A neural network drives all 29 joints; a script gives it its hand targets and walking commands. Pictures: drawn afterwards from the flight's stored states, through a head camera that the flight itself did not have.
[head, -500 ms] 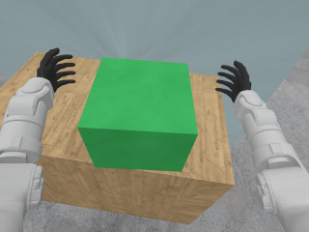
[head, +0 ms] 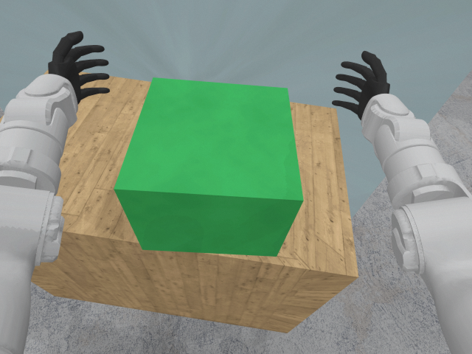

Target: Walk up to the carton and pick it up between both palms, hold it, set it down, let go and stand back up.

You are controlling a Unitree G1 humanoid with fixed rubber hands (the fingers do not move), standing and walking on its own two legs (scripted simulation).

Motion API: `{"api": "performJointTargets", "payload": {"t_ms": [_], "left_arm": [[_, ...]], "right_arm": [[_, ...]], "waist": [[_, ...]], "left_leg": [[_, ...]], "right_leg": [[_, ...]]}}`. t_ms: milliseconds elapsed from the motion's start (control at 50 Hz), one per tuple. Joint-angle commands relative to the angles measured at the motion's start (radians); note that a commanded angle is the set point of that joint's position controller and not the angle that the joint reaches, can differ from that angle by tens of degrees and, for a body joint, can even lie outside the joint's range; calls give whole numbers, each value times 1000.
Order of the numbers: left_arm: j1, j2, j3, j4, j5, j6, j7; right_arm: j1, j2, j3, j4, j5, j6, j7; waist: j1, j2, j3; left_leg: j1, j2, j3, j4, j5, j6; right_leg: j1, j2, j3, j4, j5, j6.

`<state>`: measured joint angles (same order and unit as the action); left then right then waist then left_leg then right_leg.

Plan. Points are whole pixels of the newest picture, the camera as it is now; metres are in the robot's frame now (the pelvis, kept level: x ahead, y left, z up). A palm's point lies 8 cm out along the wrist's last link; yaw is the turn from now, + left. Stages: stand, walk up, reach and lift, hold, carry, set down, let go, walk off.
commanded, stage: reach and lift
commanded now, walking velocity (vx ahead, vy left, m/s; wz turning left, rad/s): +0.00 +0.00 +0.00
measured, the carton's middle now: (215, 168) +0.46 +0.05 +0.01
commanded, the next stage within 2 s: none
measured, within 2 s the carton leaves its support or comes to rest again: neither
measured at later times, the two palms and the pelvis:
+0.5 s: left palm (95, 144) +0.45 +0.26 +0.08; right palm (343, 151) +0.46 -0.19 +0.09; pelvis -0.01 +0.00 -0.02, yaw +0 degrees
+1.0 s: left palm (109, 148) +0.45 +0.24 +0.07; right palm (328, 156) +0.46 -0.17 +0.07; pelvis -0.01 +0.00 -0.03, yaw +0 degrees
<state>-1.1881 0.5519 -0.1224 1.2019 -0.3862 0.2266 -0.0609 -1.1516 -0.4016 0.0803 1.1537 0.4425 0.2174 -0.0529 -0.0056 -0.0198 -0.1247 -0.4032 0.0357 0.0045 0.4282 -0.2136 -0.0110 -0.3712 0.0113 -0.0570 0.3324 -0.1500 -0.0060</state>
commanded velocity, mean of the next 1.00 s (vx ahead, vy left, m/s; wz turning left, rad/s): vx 0.00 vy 0.00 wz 0.00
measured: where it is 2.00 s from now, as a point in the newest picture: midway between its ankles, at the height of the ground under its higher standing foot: outside the picture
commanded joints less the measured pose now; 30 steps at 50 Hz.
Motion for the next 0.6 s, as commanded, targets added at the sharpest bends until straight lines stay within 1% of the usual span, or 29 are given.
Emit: {"api": "performJointTargets", "payload": {"t_ms": [0,60,120,220,320,460,520,580], "left_arm": [[-380,146,16,-44,8,-103,-15],[-341,130,15,-28,17,-187,-22],[-360,127,17,-35,8,-276,-14],[-405,120,0,-18,-25,-375,3],[-393,110,-12,67,-31,-438,2],[-355,87,-32,208,-22,-507,-6],[-370,91,-50,242,-34,-537,-12],[-405,98,-68,230,-54,-558,-15]], "right_arm": [[-343,-140,-15,-90,-11,-74,-5],[-294,-112,-13,-100,-24,-139,-11],[-301,-106,-25,-132,-38,-213,-14],[-343,-120,-47,-143,-61,-298,-20],[-337,-114,-25,-59,-53,-352,-24],[-301,-87,43,72,4,-411,-4],[-305,-68,62,73,19,-431,3],[-327,-55,70,38,29,-442,5]], "waist": [[6,77,-503],[8,80,-511],[9,95,-580],[-7,107,-716],[-14,94,-772],[3,83,-730],[6,66,-736],[6,63,-797]], "left_leg": [[191,-40,11,12,495,-40],[184,-40,12,24,508,-41],[181,-38,16,50,523,-51],[160,-34,21,108,520,-70],[97,-33,25,151,527,-71],[-7,-31,26,179,508,-57],[-79,-36,30,193,467,-41],[-132,-40,37,212,445,-33]], "right_leg": [[273,19,13,41,382,8],[256,18,7,47,365,10],[213,19,-3,68,364,11],[136,21,-13,121,399,15],[114,16,-11,174,431,24],[49,3,-11,227,380,35],[41,-8,-5,256,365,44],[54,-15,-1,294,384,51]]}}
